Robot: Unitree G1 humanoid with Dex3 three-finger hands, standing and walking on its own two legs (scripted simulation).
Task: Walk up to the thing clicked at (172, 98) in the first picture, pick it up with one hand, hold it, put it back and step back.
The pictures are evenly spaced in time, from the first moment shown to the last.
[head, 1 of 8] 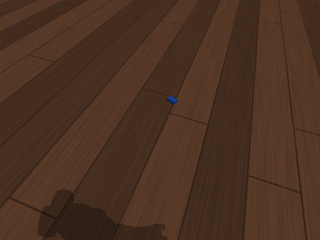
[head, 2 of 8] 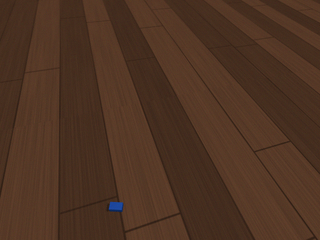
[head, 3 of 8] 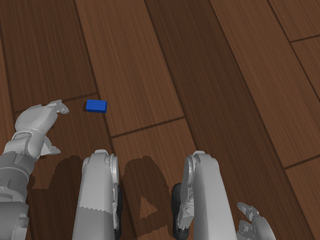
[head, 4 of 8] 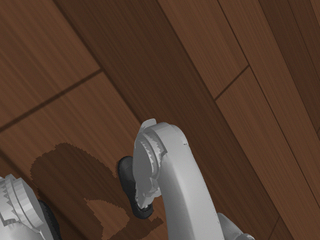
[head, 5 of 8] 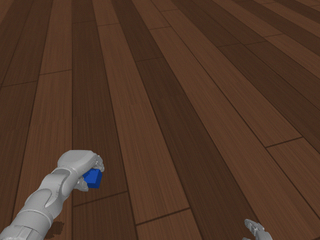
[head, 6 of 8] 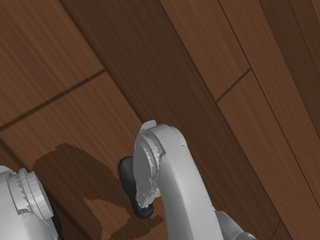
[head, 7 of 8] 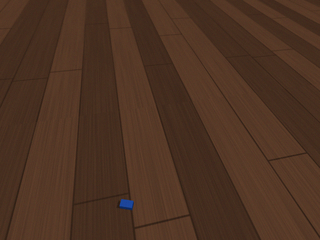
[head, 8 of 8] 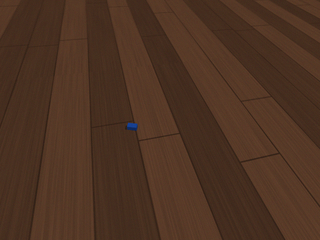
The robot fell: no
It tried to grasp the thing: yes
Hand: left
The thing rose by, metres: 0.68
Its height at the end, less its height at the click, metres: +0.00
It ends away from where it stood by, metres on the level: 0.01
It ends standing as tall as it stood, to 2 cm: yes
